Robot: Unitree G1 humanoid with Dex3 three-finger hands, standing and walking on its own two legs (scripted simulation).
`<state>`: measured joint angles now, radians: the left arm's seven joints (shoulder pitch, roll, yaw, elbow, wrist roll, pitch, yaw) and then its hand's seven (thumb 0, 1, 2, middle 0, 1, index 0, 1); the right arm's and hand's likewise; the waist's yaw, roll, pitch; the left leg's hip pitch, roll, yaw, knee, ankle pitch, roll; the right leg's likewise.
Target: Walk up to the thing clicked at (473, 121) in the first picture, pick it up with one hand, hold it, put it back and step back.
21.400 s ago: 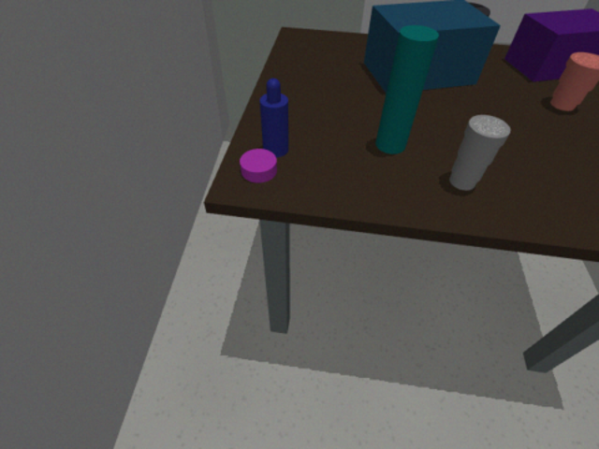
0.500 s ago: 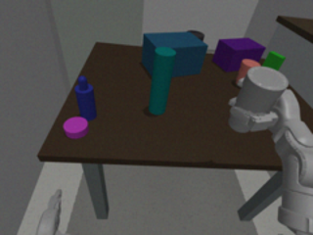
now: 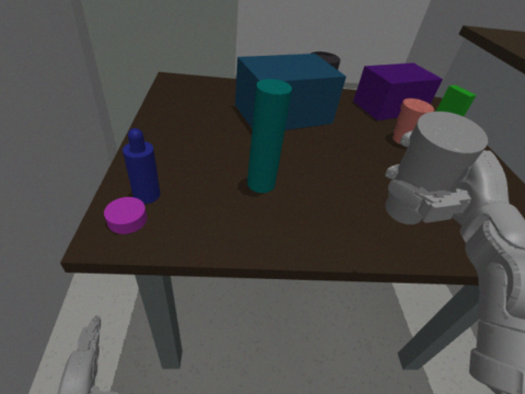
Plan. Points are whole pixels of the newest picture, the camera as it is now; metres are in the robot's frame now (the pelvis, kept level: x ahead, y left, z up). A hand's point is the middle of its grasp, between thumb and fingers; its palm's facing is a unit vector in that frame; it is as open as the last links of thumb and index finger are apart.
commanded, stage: hold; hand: right
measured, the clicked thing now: (424, 175) +0.33 -0.18 +0.24
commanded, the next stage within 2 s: crouch in 1.64 s
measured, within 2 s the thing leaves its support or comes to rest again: neither
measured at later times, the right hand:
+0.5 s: hand (417, 179) +0.33 -0.17 +0.24, palm faces +0.01 +1.00 -0.04, open 9.1 cm
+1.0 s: hand (409, 170) +0.33 -0.16 +0.25, palm faces +0.00 +1.00 -0.03, open 9.1 cm
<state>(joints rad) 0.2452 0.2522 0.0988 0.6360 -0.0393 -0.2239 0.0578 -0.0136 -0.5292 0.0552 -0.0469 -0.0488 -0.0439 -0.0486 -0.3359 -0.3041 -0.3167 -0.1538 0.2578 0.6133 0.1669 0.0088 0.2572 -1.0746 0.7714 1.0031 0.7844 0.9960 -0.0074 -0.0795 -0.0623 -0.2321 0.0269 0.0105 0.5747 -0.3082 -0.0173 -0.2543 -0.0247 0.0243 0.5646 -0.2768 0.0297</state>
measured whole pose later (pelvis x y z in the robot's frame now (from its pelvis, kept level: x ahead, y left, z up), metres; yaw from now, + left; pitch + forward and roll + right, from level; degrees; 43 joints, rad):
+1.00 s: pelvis +0.00 +0.00 +0.00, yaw +0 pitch -2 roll +0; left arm 0.24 0.25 0.09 0.65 -0.04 -0.24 0.06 -0.01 -0.53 0.06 -0.05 -0.05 -0.04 -0.05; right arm -0.39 -0.29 -0.29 -0.11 0.25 0.63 0.14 0.01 0.26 -1.07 0.77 1.01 0.78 1.00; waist 0.00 -0.08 -0.06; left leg -0.23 0.02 0.01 0.57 -0.30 -0.01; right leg -0.25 -0.03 0.03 0.56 -0.27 0.03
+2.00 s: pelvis -0.01 +0.00 +0.00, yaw +0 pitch -2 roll +0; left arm 0.23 0.24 0.08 0.63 -0.03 -0.25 0.04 -0.01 -0.52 0.05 -0.05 -0.05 -0.05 -0.05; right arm -0.48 -0.28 -0.27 0.09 0.22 0.58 0.10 0.01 0.25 -1.07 0.77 1.01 0.78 1.00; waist 0.01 -0.06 -0.06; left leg -0.24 0.03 0.01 0.57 -0.28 -0.02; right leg -0.26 -0.03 0.03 0.55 -0.25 0.03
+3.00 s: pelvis -0.01 -0.01 -0.01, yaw +3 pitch +10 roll +1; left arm 0.28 0.23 0.04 0.44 0.00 -0.17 0.04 -0.01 -0.51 0.04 -0.06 -0.06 -0.06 -0.05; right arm -0.87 -0.40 -0.33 1.02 0.10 -0.13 0.10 0.01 0.25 -1.07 0.78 0.99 0.79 0.98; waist 0.12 0.00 -0.07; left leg -0.53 0.00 -0.04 0.66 -0.30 -0.03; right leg -0.55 -0.05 -0.02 0.68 -0.31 0.02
